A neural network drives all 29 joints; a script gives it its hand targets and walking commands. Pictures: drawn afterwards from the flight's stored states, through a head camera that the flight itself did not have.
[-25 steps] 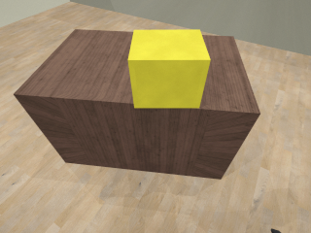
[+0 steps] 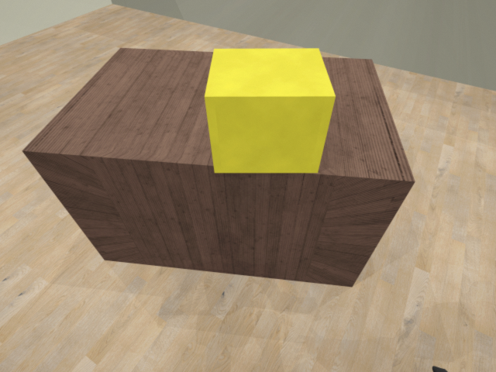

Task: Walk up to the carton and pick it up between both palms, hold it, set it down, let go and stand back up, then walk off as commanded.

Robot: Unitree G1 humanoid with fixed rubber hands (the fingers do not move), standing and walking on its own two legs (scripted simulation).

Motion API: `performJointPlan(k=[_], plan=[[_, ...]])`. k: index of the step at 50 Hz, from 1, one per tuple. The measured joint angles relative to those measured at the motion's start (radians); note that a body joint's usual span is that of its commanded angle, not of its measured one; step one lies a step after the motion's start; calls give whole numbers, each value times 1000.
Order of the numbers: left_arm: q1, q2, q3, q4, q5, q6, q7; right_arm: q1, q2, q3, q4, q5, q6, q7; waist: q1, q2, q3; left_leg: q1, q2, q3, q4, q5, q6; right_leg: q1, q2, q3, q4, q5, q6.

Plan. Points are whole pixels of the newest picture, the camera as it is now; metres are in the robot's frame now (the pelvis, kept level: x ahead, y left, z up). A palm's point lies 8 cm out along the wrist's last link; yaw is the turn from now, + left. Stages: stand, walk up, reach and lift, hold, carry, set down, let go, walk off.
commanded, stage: stand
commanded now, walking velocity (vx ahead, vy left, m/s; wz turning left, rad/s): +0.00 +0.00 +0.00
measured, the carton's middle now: (266, 111) +0.75 -0.02 +0.01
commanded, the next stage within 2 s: none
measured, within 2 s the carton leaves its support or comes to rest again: neither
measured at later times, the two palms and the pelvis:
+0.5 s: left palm out of the picture +0.06 +0.30 -0.11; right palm out of the picture +0.08 -0.31 -0.10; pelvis +0.00 +0.00 +0.00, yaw +0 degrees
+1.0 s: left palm out of the picture +0.06 +0.30 -0.11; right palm out of the picture +0.08 -0.31 -0.10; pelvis +0.00 +0.00 +0.00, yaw +0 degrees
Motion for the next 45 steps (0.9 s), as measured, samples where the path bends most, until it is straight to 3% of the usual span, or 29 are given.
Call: performJointPlan(k=[45], plan=[[0,0,0,14,0,0,0,0,0,0,13,0,0,0,0,0,-3,0,1,0,-6,8,0,0,0,0,-6,7,1]])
